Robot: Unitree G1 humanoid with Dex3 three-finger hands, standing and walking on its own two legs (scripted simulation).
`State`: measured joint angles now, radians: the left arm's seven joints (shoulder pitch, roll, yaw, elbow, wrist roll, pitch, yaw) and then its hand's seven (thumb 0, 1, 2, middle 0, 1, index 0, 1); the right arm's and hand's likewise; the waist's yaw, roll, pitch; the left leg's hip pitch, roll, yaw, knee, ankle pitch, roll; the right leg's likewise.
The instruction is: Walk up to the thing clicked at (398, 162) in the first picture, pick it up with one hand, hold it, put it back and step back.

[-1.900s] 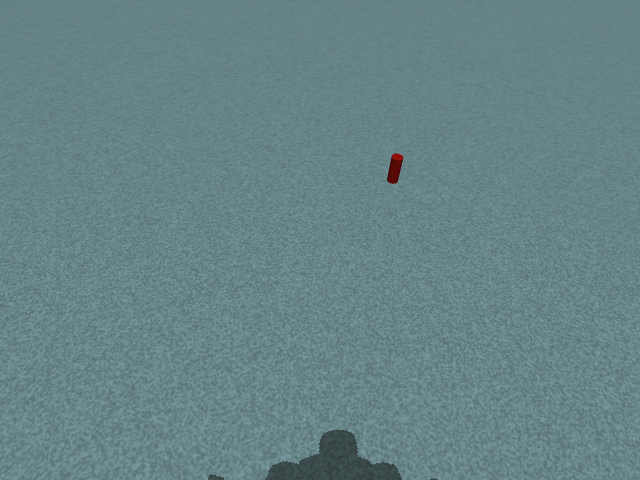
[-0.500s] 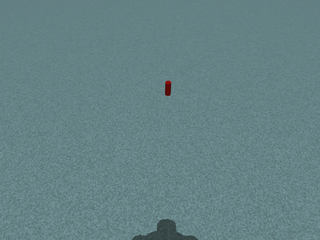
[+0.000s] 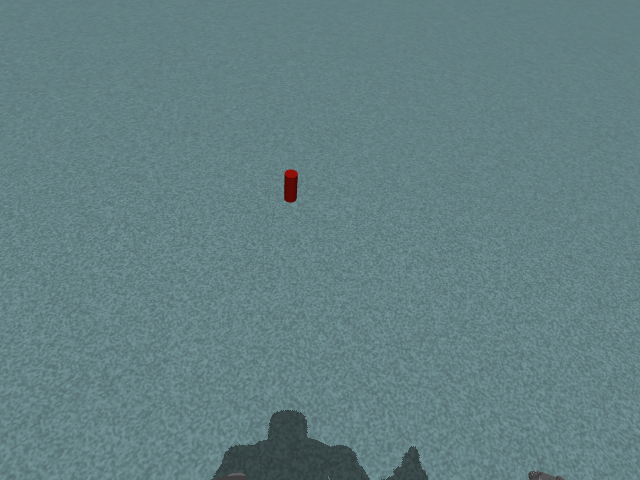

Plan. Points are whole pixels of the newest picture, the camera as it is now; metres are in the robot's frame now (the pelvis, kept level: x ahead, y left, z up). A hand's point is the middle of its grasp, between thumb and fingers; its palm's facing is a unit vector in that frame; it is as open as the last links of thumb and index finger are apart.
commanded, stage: walk up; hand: left
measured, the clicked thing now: (290, 186) +1.36 +0.11 -0.68
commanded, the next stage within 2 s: none
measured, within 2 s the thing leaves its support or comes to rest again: neither
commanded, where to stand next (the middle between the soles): +1.01 -0.06 m, yaw -5 degrees
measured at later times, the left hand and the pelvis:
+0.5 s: hand (203, 297) +0.42 +0.20 -0.10, palm faces -0.13 -0.92 -0.38, open 7.4 cm; pelvis +0.25 -0.05 +0.00, yaw -5 degrees
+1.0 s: hand (193, 253) +0.53 +0.25 -0.14, palm faces -0.13 -0.93 -0.35, open 7.4 cm; pelvis +0.48 -0.03 +0.01, yaw -6 degrees
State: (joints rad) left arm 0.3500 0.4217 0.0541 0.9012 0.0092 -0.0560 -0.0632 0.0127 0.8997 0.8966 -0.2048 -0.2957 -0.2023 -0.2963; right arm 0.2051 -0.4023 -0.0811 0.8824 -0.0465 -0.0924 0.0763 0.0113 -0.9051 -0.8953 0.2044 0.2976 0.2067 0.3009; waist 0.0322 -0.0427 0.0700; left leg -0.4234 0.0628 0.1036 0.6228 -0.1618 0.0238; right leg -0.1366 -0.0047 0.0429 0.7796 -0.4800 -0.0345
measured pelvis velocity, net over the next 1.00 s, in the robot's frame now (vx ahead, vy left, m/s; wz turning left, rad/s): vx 0.48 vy -0.03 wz -0.11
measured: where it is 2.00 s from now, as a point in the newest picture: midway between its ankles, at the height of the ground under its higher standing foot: (332, 290)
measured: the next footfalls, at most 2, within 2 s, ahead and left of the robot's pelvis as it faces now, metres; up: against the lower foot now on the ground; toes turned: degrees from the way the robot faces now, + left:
right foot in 0.40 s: +0.37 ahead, -0.16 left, +0.00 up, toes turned -8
left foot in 0.84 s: +0.59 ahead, +0.08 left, +0.00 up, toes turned +0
